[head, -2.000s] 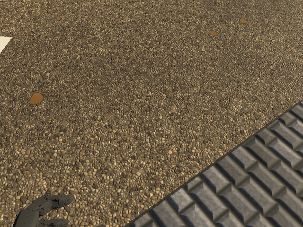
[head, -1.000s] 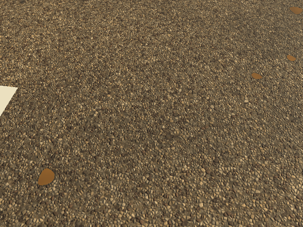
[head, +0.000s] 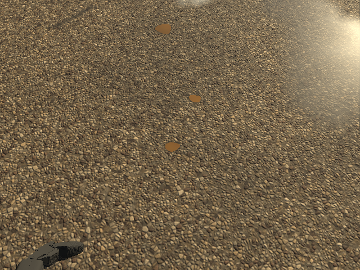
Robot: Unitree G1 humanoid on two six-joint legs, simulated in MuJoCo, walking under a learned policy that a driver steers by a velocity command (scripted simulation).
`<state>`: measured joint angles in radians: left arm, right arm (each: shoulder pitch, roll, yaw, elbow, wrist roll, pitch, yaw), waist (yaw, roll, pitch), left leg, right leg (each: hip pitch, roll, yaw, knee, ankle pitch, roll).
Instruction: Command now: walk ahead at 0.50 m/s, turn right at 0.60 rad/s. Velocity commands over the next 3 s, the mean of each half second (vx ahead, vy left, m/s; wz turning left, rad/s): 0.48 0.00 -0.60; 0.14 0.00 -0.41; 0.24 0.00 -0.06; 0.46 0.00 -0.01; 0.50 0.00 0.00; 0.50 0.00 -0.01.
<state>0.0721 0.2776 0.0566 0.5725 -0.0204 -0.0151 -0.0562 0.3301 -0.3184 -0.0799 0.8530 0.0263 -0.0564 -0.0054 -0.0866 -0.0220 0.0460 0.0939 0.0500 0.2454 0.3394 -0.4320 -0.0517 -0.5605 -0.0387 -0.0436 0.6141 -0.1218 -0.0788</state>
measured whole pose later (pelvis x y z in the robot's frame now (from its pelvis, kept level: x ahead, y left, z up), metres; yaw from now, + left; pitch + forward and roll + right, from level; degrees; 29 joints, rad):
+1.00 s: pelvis +0.39 -0.05 +0.01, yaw -29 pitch +1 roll +1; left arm 0.13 0.26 0.04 0.61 0.02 0.04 0.01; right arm 0.15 -0.31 -0.04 0.83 -0.01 0.00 0.01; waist -0.04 0.03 0.04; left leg -0.31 0.06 0.06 0.70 -0.49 -0.05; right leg -0.31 0.01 0.02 0.51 -0.22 -0.03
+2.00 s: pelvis +0.65 -0.27 +0.02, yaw -29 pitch +1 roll -2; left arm 0.38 0.26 0.05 0.89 -0.01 -0.08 0.00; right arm 0.06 -0.28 -0.04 0.79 0.01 -0.07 0.03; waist 0.08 0.05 0.02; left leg -0.67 0.11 -0.02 0.62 0.09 -0.01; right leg 0.04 0.07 -0.05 0.18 -0.24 -0.06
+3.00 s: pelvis +1.15 -0.57 +0.03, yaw -29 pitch +1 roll -1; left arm 0.33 0.25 0.05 0.94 0.00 -0.09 -0.01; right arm 0.12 -0.29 -0.06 0.83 0.00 -0.06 0.00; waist 0.06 0.05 0.01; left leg -0.67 0.13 -0.04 0.78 -0.02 -0.01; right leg -0.07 0.07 -0.05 0.22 -0.17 -0.07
